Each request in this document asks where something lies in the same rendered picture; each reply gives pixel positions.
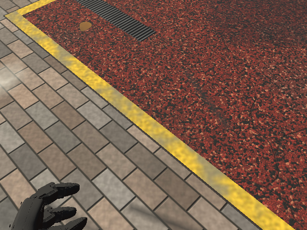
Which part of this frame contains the robot left hand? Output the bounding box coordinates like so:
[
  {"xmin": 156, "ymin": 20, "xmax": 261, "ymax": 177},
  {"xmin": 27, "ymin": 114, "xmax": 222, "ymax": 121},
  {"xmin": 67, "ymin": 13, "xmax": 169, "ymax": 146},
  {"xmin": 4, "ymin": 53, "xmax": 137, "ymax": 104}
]
[{"xmin": 9, "ymin": 182, "xmax": 87, "ymax": 230}]

